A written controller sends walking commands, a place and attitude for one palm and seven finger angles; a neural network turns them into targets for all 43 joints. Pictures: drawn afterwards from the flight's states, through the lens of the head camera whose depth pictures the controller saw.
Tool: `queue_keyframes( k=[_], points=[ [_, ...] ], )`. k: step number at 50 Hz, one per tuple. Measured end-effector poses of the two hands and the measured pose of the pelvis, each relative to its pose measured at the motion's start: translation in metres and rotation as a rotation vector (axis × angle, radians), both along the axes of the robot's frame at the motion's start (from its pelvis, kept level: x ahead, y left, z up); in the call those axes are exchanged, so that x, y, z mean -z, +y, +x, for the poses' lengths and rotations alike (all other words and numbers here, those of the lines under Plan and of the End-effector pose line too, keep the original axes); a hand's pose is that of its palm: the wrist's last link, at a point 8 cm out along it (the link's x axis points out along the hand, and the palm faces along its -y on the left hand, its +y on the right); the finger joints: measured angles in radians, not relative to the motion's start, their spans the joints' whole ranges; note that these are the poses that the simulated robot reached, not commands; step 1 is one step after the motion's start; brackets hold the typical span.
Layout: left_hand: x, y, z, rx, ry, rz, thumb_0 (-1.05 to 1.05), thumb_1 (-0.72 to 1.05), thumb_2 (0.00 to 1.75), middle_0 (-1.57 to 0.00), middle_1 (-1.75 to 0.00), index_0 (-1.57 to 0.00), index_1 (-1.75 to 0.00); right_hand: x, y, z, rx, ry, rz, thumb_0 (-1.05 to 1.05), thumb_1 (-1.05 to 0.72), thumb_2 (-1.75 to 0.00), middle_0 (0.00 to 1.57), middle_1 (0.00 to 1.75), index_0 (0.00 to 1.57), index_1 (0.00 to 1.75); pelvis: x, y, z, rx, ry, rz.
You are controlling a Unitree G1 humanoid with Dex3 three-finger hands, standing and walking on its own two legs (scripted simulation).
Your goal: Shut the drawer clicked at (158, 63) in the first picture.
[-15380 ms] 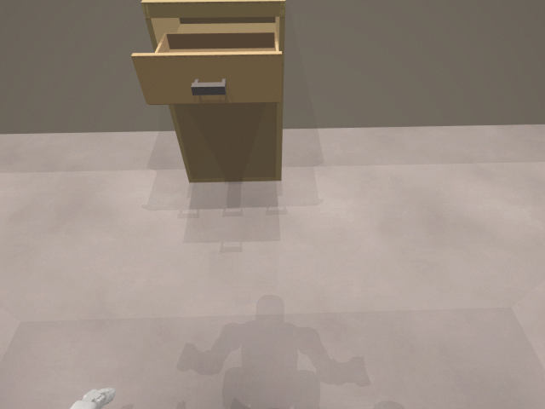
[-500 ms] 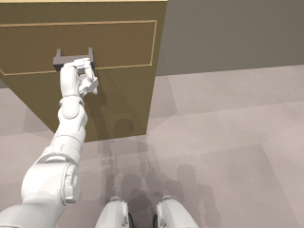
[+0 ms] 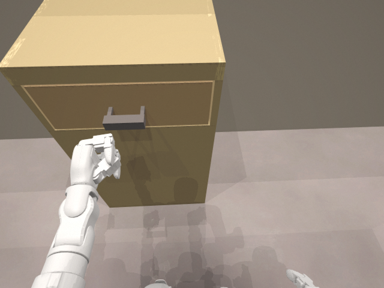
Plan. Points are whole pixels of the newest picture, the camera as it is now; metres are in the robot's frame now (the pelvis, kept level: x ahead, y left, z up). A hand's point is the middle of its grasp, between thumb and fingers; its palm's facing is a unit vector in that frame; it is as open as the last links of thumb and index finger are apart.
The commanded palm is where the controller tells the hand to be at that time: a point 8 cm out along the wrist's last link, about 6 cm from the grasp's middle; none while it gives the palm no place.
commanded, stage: draw the hand back to the body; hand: left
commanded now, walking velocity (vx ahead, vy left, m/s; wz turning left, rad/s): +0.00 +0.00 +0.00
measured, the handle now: (125, 116) +0.52 +0.18 +0.01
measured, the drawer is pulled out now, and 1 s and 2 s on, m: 0.00 0.00 0.00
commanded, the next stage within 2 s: step back with the hand held close in 1.10 s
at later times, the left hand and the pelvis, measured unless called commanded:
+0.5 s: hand (60, 199) +0.25 +0.20 +0.14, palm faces +0.21 -0.94 -0.26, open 3.3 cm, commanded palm +0.21 +0.25 +0.16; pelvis -0.01 +0.00 +0.04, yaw +1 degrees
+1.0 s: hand out of the picture +0.18 +0.26 +0.21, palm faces +0.40 -0.83 -0.40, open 3.3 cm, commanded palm +0.13 +0.30 +0.23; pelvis +0.00 +0.01 +0.05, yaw +1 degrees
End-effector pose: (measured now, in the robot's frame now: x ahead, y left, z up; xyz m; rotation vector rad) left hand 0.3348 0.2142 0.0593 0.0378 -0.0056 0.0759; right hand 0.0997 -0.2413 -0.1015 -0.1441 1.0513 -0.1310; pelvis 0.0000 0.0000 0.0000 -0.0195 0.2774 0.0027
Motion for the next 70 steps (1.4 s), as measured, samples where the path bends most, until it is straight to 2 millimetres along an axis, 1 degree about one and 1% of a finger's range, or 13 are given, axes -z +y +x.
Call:
queue_keyframes(
  k=[4,8,12,19,27,35,43,48,53,60,62,67,70],
  points=[
    [-0.013,0.01,-0.026,-0.014,-0.015,-0.02,0.02,0.9,0.9,-1.4,-1.6,-1.4,-1.6,-0.016,-0.003,0.024,-0.04,-0.095,-0.025,0.0,-0.9,-0.9,0.2,0.3,0.2,0.3,-0.006,-0.003,-0.002,-0.022,-0.04,-0.003],
    [-0.031,0.006,-0.048,0.033,-0.063,-0.006,0.02,0.9,0.9,-1.4,-1.6,-1.4,-1.6,-0.029,-0.003,0.044,-0.07,-0.188,-0.043,0.0,-0.9,-0.9,0.2,0.3,0.2,0.3,-0.009,-0.004,-0.006,-0.035,-0.074,-0.006],
    [-0.043,0.004,-0.064,0.063,-0.058,-0.001,0.02,0.9,0.9,-1.4,-1.6,-1.4,-1.6,-0.039,0.0,0.056,-0.083,-0.263,-0.038,0.0,-0.9,-0.9,0.2,0.3,0.2,0.3,-0.013,-0.003,-0.011,-0.035,-0.108,-0.001],
    [-0.063,0.02,-0.096,-0.051,0.045,0.163,0.02,0.89,0.9,-1.4,-1.59,-1.4,-1.6,-0.061,0.014,0.062,-0.054,-0.299,-0.027,0.01,-0.9,-0.9,0.2,0.3,0.2,0.3,-0.032,-0.003,-0.012,-0.016,-0.195,0.012],
    [-0.099,0.041,-0.128,-0.158,0.023,0.232,0.02,0.89,0.9,-1.4,-1.59,-1.4,-1.6,-0.072,0.029,0.069,-0.092,-0.314,-0.023,0.01,-0.9,-0.9,0.2,0.3,0.2,0.3,-0.046,0.003,-0.008,-0.017,-0.269,0.012],
    [-0.119,0.057,-0.155,-0.215,0.003,0.265,0.02,0.89,0.9,-1.4,-1.59,-1.4,-1.6,-0.079,0.035,0.076,-0.117,-0.334,-0.026,0.01,-0.9,-0.9,0.2,0.3,0.2,0.3,-0.052,0.008,-0.001,-0.015,-0.306,0.012],
    [-0.155,0.072,-0.181,-0.265,-0.086,0.355,0.02,0.89,0.9,-1.4,-1.59,-1.4,-1.6,-0.083,0.039,0.085,-0.132,-0.373,-0.02,0.01,-0.9,-0.9,0.2,0.3,0.2,0.3,-0.053,0.013,0.005,-0.015,-0.317,0.01],
    [-0.17,0.081,-0.195,-0.3,-0.117,0.408,0.02,0.89,0.9,-1.4,-1.59,-1.4,-1.6,-0.084,0.042,0.089,-0.133,-0.388,-0.013,0.01,-0.9,-0.9,0.2,0.3,0.2,0.3,-0.054,0.014,0.005,-0.013,-0.319,0.008],
    [-0.168,0.083,-0.203,-0.327,-0.109,0.4,0.01,0.89,0.9,-1.4,-1.59,-1.41,-1.6,-0.083,0.044,0.089,-0.146,-0.388,-0.011,0.01,-0.9,-0.9,0.2,0.3,0.2,0.3,-0.053,0.016,0.003,-0.021,-0.322,0.01],
    [-0.157,0.079,-0.2,-0.318,-0.084,0.364,0.02,0.89,0.9,-1.4,-1.59,-1.41,-1.6,-0.081,0.043,0.082,-0.145,-0.374,-0.023,0.01,-0.9,-0.9,0.2,0.3,0.2,0.3,-0.053,0.014,0.0,-0.02,-0.323,0.011],
    [-0.159,0.078,-0.198,-0.311,-0.094,0.369,0.02,0.89,0.9,-1.4,-1.59,-1.41,-1.6,-0.082,0.042,0.081,-0.142,-0.376,-0.026,0.01,-0.9,-0.9,0.2,0.3,0.2,0.3,-0.053,0.013,0.001,-0.019,-0.323,0.011],
    [-0.186,0.087,-0.19,-0.3,-0.207,0.475,0.02,0.89,0.9,-1.4,-1.59,-1.41,-1.6,-0.082,0.035,0.076,-0.124,-0.355,-0.04,0.01,-0.9,-0.9,0.21,0.3,0.2,0.3,-0.054,0.013,-0.002,-0.005,-0.307,-0.003],
    [-0.185,0.088,-0.183,-0.273,-0.202,0.487,0.01,0.89,0.9,-1.4,-1.59,-1.41,-1.6,-0.081,0.028,0.069,-0.091,-0.332,-0.049,0.01,-0.9,-0.9,0.21,0.3,0.21,0.3,-0.054,0.017,-0.005,0.005,-0.29,-0.003]
  ],
)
